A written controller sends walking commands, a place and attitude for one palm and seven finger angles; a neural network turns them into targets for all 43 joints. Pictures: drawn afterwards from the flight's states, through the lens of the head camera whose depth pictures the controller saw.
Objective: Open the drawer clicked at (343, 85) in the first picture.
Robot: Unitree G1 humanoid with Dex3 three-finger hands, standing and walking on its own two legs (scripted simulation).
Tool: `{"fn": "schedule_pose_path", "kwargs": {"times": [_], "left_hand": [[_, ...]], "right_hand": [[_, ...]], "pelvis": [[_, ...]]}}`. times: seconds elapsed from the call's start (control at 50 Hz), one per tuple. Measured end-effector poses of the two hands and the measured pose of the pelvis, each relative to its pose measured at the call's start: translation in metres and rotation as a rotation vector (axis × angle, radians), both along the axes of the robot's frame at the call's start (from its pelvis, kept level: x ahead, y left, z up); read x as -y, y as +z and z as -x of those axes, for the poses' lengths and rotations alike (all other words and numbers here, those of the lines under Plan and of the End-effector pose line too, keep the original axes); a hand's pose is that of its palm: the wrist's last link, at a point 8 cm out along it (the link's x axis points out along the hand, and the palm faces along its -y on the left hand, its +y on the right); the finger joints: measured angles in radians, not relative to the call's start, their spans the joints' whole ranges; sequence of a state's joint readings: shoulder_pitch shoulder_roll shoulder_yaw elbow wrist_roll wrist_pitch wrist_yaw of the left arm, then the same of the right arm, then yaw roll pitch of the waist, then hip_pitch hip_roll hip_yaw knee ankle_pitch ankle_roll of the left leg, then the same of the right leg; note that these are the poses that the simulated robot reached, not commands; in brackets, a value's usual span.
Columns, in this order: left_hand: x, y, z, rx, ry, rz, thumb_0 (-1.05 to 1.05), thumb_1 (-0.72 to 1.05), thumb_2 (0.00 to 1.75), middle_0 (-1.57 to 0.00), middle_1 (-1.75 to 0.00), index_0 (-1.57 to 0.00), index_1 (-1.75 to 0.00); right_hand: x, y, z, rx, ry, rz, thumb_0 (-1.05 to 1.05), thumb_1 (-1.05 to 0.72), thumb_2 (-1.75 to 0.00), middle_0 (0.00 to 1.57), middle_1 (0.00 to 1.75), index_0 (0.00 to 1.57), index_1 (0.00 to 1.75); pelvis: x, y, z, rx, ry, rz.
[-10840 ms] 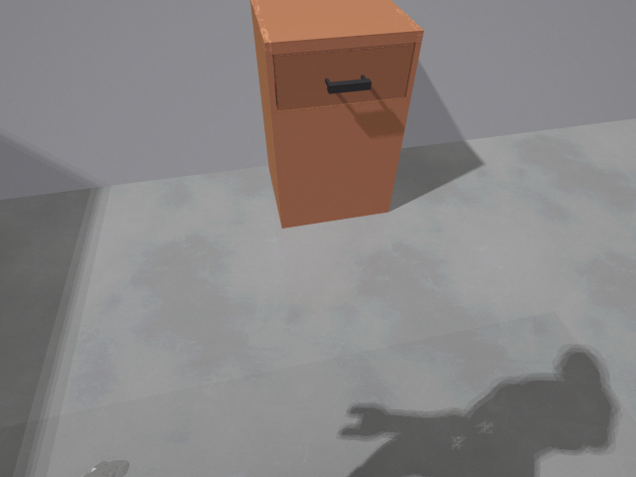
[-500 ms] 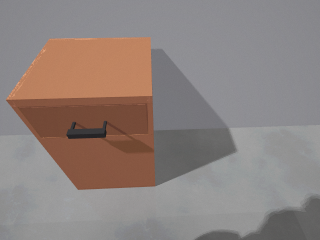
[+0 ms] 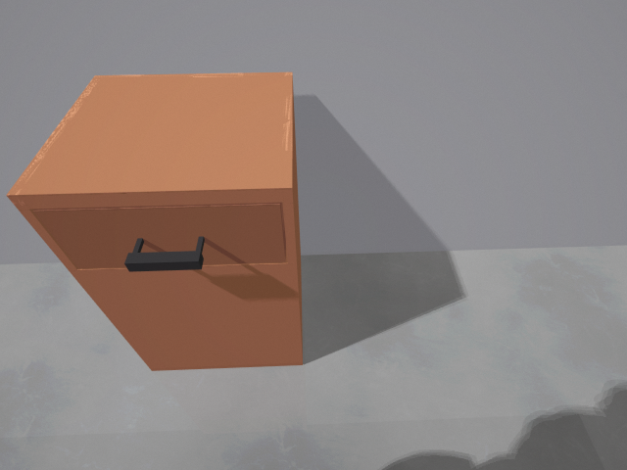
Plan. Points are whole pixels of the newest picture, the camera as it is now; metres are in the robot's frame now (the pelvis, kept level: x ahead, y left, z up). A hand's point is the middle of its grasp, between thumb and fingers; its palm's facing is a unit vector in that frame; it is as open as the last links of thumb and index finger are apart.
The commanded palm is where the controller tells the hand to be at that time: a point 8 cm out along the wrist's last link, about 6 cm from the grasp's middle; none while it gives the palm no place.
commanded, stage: shuffle to correct the standing spot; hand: left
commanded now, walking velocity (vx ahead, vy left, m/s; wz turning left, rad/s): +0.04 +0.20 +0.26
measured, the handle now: (167, 251) +0.51 +0.32 -0.11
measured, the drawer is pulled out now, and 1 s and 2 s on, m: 0.00 0.00 0.00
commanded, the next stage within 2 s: come to a stop and stand still in 0.16 s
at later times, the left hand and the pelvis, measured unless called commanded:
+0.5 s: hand out of the picture +0.00 +0.27 -0.18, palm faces +0.10 -0.97 -0.22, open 7.4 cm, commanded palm none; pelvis +0.02 +0.07 +0.00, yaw +4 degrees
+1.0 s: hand out of the picture +0.04 +0.20 -0.17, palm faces +0.11 -0.96 -0.25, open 7.3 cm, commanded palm none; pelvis +0.02 +0.01 +0.00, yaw +4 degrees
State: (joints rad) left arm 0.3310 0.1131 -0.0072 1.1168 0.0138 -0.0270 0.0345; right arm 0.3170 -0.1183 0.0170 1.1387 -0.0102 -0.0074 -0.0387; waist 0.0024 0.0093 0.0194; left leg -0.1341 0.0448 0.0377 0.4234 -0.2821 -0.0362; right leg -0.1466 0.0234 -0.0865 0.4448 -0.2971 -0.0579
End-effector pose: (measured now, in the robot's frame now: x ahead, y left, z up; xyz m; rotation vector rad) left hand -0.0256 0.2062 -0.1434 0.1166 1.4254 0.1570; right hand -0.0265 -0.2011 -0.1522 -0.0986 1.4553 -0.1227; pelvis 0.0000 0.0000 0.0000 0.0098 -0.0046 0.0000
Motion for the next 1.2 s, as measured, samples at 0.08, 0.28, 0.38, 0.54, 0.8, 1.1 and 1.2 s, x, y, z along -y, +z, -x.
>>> {"fn": "schedule_pose_path", "kwargs": {"times": [0.08, 0.28, 0.38, 0.54, 0.8, 1.1, 1.2], "left_hand": [[-0.007, -0.001, 0.002, 0.019, 0.044, -0.015, 0.01, 0.91, 0.9, -0.2, -0.3, -0.2, -0.3], [-0.058, -0.005, 0.025, -0.006, 0.127, -0.036, 0.01, 0.9, 0.9, -0.2, -0.3, -0.2, -0.3], [-0.096, -0.017, 0.019, -0.039, 0.101, -0.048, 0.01, 0.9, 0.9, -0.2, -0.3, -0.2, -0.3], [-0.102, -0.003, -0.026, 0.018, 0.046, -0.04, 0.01, 0.91, 0.9, -0.19, -0.3, -0.19, -0.3], [-0.058, 0.01, -0.073, 0.102, -0.004, -0.091, 0.01, 0.93, 0.9, -0.2, -0.3, -0.2, -0.3], [-0.042, 0.006, -0.033, 0.102, 0.074, -0.072, 0.01, 0.92, 0.9, -0.2, -0.3, -0.2, -0.3], [-0.045, -0.002, -0.01, 0.061, 0.099, -0.037, 0.01, 0.91, 0.9, -0.2, -0.3, -0.2, -0.3]], "right_hand": [[0.004, -0.002, -0.004, -0.018, 0.025, 0.009, 0.0, -0.9, -0.9, 0.2, 0.3, 0.2, 0.3], [-0.006, 0.014, -0.07, 0.087, 0.116, 0.075, 0.0, -0.91, -0.9, 0.2, 0.3, 0.2, 0.3], [-0.029, 0.01, -0.096, 0.191, 0.134, 0.101, 0.0, -0.91, -0.9, 0.2, 0.3, 0.2, 0.3], [-0.053, 0.012, -0.087, 0.148, 0.091, 0.073, 0.0, -0.95, -0.9, 0.21, 0.3, 0.2, 0.3], [-0.014, -0.011, -0.05, 0.003, 0.0, 0.012, 0.0, -0.91, -0.9, 0.2, 0.3, 0.2, 0.3], [-0.001, -0.001, -0.07, 0.076, 0.076, 0.024, 0.0, -0.92, -0.9, 0.2, 0.3, 0.2, 0.3], [-0.008, 0.004, -0.066, 0.104, 0.101, 0.044, 0.0, -0.91, -0.9, 0.2, 0.3, 0.2, 0.3]], "pelvis": [[-0.003, -0.003, 0.002, -0.002, 0.031, 0.004], [-0.039, -0.002, 0.003, -0.007, 0.08, -0.014], [-0.065, -0.014, -0.003, -0.006, 0.07, -0.01], [-0.072, -0.002, -0.019, -0.021, 0.057, -0.022], [-0.03, -0.006, -0.029, -0.011, 0.055, -0.019], [-0.018, -0.002, -0.009, 0.0, 0.081, -0.021], [-0.026, -0.003, -0.004, 0.008, 0.079, -0.008]]}}
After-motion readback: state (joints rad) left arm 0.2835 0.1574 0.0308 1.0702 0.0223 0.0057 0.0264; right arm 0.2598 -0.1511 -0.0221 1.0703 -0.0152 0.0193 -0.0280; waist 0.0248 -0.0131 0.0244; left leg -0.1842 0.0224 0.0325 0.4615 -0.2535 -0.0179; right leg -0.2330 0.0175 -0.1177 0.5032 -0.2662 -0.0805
